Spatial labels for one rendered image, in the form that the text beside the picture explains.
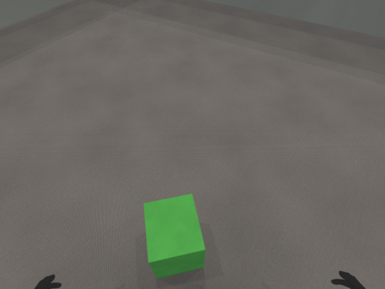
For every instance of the robot right hand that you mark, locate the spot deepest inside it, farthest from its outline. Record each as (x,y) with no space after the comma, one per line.
(350,281)

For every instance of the robot left hand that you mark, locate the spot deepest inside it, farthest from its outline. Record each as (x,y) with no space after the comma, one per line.
(46,283)

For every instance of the carton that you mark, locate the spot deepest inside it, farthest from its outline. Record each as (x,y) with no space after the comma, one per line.
(174,238)

